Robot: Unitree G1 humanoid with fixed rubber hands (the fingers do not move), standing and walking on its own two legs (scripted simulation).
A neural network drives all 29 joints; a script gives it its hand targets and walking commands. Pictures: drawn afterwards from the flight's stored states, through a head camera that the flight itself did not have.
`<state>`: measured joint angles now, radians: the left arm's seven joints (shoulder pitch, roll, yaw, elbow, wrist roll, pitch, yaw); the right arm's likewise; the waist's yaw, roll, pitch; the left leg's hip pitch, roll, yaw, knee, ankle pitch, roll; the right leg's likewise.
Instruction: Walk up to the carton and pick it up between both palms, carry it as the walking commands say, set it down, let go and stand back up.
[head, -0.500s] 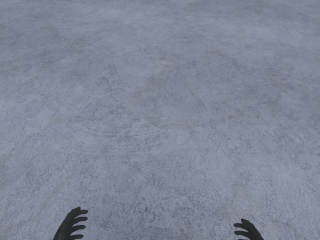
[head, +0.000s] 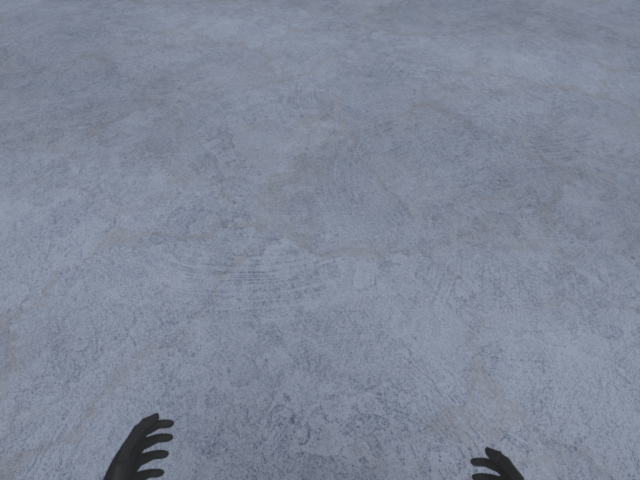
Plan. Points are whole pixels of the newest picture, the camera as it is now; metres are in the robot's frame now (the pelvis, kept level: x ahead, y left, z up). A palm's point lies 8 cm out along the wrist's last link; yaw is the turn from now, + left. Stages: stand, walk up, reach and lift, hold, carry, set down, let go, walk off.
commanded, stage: stand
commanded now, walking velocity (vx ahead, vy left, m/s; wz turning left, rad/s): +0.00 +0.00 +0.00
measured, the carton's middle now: out of the picture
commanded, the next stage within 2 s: walk up in 0.98 s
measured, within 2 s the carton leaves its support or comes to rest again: neither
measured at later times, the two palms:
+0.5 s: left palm out of the picture +0.13 +0.25 -0.08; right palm out of the picture +0.10 -0.25 -0.11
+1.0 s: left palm out of the picture +0.10 +0.26 -0.09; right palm out of the picture +0.06 -0.25 -0.12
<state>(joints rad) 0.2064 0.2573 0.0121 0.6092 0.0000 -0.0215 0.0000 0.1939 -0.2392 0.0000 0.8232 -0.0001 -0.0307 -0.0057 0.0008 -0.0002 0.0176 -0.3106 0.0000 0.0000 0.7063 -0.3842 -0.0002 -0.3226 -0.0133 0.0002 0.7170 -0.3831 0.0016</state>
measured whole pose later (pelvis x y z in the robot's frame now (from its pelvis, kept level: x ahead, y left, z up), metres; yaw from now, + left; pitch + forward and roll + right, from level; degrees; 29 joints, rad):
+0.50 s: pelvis -0.01 +0.00 +0.00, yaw +0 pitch -1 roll +0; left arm 0.21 0.26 0.01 0.65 0.00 -0.02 0.00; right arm 0.17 -0.24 0.00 0.88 0.00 -0.03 -0.01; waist 0.00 0.00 0.02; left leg -0.31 0.00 0.00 0.71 -0.37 0.00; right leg -0.32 -0.01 0.00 0.72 -0.37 0.00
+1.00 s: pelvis -0.03 +0.00 +0.00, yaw +0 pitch -3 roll +0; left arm 0.21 0.26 0.01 0.72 0.00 -0.02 0.00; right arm 0.17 -0.25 0.00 0.96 0.00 -0.03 0.00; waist 0.00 0.00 0.02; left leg -0.31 0.00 0.00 0.71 -0.35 0.00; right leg -0.32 -0.01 0.00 0.71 -0.34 0.00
